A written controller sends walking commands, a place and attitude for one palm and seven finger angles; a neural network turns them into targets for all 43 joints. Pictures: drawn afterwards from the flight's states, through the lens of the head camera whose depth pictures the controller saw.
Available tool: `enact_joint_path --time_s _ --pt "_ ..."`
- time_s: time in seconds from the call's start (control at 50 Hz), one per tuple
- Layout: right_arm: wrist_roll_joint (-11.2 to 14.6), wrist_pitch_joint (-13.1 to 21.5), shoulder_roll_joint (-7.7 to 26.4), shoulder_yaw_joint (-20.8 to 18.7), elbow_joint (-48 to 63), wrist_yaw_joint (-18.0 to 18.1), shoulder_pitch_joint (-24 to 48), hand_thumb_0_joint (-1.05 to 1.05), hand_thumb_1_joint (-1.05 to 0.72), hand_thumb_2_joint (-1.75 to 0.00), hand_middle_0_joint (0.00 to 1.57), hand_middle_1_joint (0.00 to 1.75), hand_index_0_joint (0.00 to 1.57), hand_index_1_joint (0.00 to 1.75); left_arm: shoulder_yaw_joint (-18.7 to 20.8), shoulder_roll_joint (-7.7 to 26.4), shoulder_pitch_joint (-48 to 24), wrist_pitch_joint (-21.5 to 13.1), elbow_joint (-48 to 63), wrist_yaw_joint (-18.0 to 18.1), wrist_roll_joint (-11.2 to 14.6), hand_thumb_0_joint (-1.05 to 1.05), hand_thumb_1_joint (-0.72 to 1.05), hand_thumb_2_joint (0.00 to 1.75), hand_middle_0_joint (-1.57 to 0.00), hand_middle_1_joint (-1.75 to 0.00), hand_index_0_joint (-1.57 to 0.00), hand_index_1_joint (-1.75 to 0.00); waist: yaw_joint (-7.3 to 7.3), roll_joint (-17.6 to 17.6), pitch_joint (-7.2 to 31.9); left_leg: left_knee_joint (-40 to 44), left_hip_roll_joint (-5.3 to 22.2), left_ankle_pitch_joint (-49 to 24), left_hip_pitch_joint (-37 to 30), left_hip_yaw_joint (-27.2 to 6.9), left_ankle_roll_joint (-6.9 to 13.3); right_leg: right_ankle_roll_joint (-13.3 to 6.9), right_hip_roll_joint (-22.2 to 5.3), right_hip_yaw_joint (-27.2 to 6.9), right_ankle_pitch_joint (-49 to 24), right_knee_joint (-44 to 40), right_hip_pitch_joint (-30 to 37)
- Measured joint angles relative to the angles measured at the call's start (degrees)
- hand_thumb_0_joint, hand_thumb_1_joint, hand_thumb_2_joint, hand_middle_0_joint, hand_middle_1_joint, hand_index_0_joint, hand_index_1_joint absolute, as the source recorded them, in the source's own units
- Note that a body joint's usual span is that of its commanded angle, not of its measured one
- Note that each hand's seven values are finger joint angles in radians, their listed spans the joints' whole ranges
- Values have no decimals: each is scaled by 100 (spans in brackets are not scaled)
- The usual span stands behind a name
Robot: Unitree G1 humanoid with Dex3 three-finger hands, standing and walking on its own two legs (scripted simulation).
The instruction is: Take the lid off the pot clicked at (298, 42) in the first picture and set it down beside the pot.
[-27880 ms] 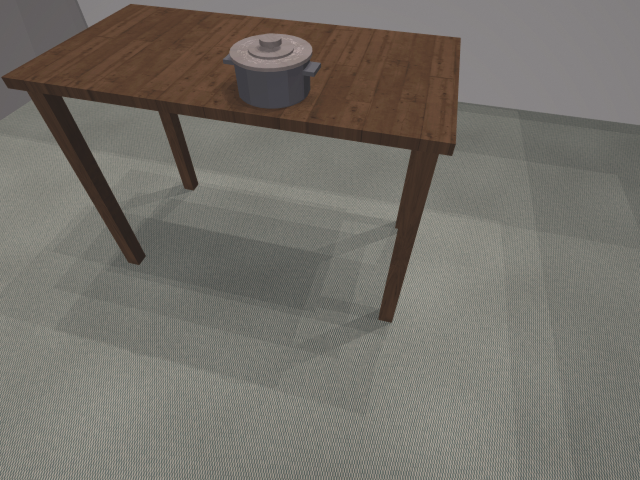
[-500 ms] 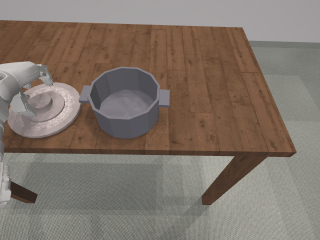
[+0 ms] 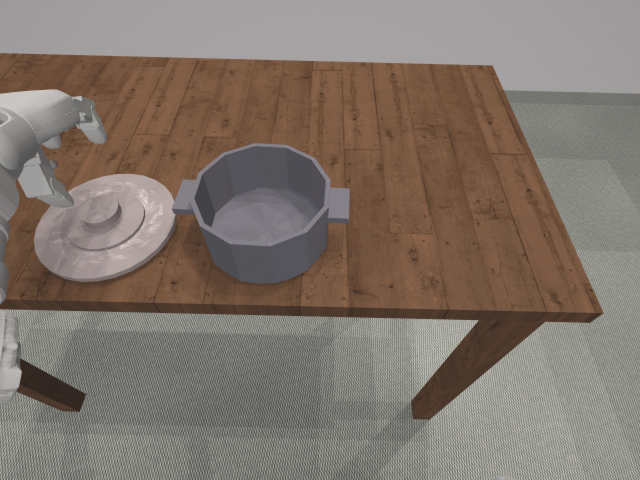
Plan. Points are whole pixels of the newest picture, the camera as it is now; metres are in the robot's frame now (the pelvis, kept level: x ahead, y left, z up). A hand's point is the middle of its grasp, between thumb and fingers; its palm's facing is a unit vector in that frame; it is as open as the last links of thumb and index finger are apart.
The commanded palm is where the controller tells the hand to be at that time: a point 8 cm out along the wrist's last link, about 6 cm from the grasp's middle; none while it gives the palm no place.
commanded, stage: raise the empty hand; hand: left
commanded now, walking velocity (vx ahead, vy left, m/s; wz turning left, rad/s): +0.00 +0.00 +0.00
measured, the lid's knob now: (100, 211) +0.46 +0.30 +0.06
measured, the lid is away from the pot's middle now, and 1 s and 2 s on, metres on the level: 0.23 0.23 0.23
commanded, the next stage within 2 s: draw the hand back to the body in 0.58 s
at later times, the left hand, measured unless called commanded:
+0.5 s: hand (35, 117) +0.46 +0.30 +0.21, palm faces -0.27 -0.02 -0.96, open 11.0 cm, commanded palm +0.45 +0.30 +0.27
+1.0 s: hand (41, 138) +0.43 +0.28 +0.21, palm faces -0.24 -0.01 -0.97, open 11.0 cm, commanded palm +0.39 +0.29 +0.27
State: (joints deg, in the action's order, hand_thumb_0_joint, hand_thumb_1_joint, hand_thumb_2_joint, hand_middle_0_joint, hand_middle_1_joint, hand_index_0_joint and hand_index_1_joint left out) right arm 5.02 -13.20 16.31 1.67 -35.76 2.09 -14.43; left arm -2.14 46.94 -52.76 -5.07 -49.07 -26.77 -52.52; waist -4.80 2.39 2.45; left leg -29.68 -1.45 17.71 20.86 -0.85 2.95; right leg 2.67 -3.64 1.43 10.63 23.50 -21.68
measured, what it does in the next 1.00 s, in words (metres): stands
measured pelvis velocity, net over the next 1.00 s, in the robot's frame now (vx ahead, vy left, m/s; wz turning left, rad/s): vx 0.00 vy -0.01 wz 0.01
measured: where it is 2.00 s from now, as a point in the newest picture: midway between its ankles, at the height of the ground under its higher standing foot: outside the picture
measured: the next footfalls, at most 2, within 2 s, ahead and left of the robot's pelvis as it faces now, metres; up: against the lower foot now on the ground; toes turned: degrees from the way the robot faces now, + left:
none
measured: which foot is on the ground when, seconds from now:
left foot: down 0.00-1.00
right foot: down 0.00-1.00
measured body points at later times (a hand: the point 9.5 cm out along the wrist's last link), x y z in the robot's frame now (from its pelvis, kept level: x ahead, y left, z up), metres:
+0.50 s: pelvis +0.01 +0.00 +0.00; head +0.06 -0.01 +0.45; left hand +0.47 +0.29 +0.26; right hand +0.09 -0.27 -0.12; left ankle -0.04 +0.09 -0.74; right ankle +0.00 -0.17 -0.74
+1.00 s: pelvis +0.00 -0.01 +0.00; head +0.05 -0.03 +0.45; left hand +0.43 +0.28 +0.26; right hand +0.12 -0.27 -0.12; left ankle -0.04 +0.09 -0.74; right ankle +0.00 -0.17 -0.74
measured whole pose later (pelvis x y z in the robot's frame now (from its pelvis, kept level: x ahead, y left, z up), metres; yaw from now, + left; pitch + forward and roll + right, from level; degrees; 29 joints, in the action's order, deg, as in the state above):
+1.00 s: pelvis +0.00 -0.01 +0.00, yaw +1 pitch +7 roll -1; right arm 4.7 -11.7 17.6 1.7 -33.7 0.5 -12.9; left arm 0.8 47.5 -46.0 0.2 -30.9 -31.6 -49.6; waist -3.1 3.8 1.6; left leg -25.8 -1.1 16.2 16.3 -1.7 1.9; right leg 2.7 -3.4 2.1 10.5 21.7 -17.8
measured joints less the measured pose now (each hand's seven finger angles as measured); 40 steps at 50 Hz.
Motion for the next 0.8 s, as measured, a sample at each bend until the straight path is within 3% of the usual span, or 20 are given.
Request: enact_joint_path --time_s 0.26,0.38,0.44,0.52,0.6,0.7,0.8 --pt "-1 40 51 -2 2 -51 59 1 -91 -90 20 30 20 30 -188 61 -372 279 133 -234 -7 0 -4 71 -40 -80 -39 -81 5 -8 -27 122 -26 -52 -83 -31 2 -8 -23 29 -30 -103 89" --pt "-12 79 50 23 8 -81 39 1 -91 -90 20 30 20 30 15 164 -469 276 194 -256 29 0 -4 71 -40 -80 -39 -81 -32 3 12 192 -22 -67 -137 -17 -7 12 -21 12 -35 -142 120" --pt "16 61 59 6 -1 -113 20 1 -91 -90 20 30 20 30 -197 169 -619 480 108 -329 2 0 -4 71 -39 -80 -39 -81 -9 22 -6 207 -20 -70 -155 -29 -16 -3 -17 24 -31 -154 142" --pt "-16 87 75 -1 8 -133 -5 1 -91 -90 20 30 20 30 -136 123 -506 517 533 -383 -30 0 -4 71 -40 -80 -39 -81 30 64 -23 282 -27 -109 -206 -42 -17 -18 -24 35 -53 -202 186" --pt "20 85 68 63 -11 -116 50 1 -91 -90 20 30 20 30 -83 140 -707 534 101 -375 43 0 -4 71 -39 -80 -39 -81 17 65 13 274 -11 -95 -209 -23 -33 51 -12 15 -39 -183 172" --pt "14 73 49 26 55 -118 29 1 -91 -90 20 30 20 30 -252 174 -638 685 267 -459 -99 0 -4 71 -39 -80 -39 -81 21 28 -31 313 13 -118 -225 -28 -57 6 13 18 -44 -183 172" --pt "-12 140 95 36 73 -133 26 1 -91 -90 20 30 20 30 132 156 -228 477 693 -375 84 0 -4 71 -40 -80 -39 -81 20 73 18 341 27 -115 -288 -25 -78 24 24 13 -28 -186 217"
